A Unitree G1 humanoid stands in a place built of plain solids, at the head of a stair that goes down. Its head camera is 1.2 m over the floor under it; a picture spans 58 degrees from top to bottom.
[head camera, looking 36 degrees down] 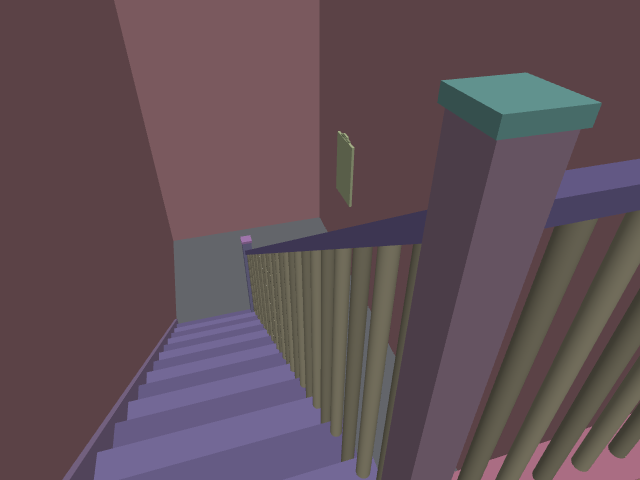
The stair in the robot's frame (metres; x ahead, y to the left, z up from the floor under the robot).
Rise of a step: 0.19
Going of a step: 0.26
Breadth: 0.99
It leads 17 degrees to the left of straight ahead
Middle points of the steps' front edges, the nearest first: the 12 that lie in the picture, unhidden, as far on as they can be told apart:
0.83 0.38 -0.38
1.08 0.45 -0.57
1.32 0.53 -0.76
1.57 0.60 -0.96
1.81 0.67 -1.15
2.06 0.74 -1.34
2.30 0.82 -1.53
2.54 0.89 -1.73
2.79 0.96 -1.92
3.03 1.03 -2.11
3.28 1.11 -2.30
3.52 1.18 -2.50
